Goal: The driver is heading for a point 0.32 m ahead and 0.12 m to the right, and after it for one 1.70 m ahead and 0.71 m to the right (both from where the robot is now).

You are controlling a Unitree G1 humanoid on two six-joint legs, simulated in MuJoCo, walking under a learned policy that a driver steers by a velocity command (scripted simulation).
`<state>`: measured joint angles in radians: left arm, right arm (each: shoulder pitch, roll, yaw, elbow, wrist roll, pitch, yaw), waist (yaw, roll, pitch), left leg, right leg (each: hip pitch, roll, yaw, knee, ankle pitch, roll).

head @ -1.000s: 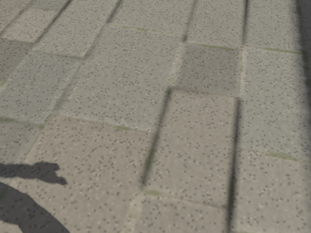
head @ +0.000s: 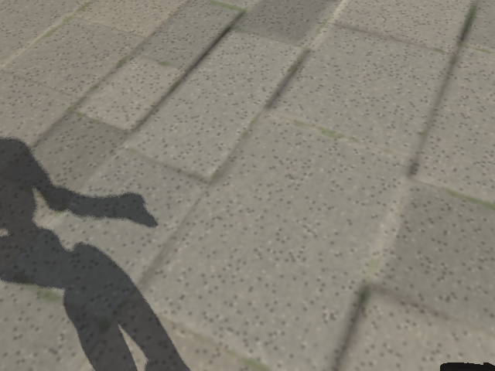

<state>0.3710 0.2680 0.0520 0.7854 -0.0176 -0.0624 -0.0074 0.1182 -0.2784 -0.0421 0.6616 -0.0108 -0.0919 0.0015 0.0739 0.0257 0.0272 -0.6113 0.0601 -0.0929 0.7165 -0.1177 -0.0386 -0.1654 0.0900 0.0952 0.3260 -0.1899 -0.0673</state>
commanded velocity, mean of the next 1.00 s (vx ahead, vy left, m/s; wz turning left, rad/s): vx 0.23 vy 0.00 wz -0.55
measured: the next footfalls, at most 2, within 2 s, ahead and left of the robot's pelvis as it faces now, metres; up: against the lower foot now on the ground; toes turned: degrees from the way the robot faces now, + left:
left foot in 0.16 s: +0.26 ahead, +0.14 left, +0.00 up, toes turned -10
right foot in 0.62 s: +0.38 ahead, -0.15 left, +0.00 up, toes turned -22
